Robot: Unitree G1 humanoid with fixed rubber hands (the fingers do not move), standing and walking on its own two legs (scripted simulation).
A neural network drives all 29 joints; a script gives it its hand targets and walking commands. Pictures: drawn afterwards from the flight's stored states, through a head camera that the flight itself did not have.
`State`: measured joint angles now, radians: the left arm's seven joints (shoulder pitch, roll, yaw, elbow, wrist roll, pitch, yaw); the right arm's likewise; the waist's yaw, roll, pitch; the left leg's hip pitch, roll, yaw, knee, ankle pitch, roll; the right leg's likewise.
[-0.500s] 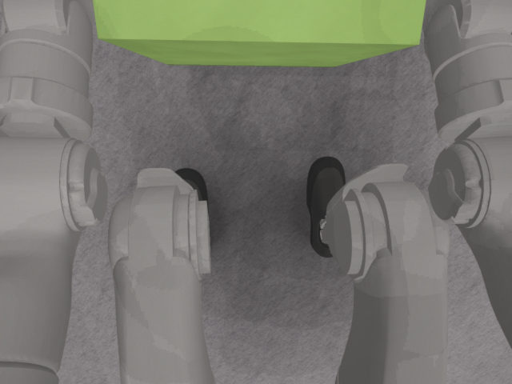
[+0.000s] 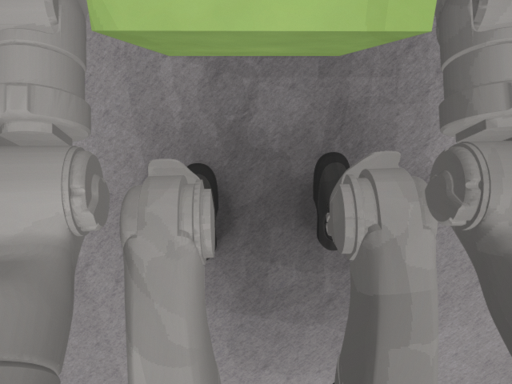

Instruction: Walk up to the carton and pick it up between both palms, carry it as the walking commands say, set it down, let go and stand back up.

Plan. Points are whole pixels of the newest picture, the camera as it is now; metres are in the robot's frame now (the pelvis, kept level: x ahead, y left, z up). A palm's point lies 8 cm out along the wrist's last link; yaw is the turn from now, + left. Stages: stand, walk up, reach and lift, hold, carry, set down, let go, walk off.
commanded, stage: reach and lift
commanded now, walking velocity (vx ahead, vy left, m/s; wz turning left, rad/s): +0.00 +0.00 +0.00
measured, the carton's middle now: out of the picture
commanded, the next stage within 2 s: none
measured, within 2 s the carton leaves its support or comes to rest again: neither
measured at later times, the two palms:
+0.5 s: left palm out of the picture +0.56 +0.18 -0.09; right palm out of the picture +0.56 -0.19 -0.09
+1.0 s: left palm out of the picture +0.54 +0.19 -0.02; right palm out of the picture +0.54 -0.19 -0.01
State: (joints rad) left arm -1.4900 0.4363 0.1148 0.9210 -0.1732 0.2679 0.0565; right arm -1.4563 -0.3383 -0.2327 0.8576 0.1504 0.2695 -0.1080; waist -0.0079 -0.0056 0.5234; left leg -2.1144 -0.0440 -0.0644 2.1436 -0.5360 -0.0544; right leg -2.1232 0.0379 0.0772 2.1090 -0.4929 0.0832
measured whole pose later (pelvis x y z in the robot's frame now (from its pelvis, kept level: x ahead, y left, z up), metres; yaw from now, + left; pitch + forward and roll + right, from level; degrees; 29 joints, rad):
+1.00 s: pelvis -0.02 +0.00 +0.09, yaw +1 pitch +26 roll -1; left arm -1.42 0.33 0.32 0.69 0.02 0.43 -0.03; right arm -1.38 -0.25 -0.42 0.59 -0.02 0.45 -0.01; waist -0.02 0.00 0.52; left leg -1.85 -0.05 -0.07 1.84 -0.45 -0.05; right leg -1.86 0.02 0.06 1.81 -0.42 0.07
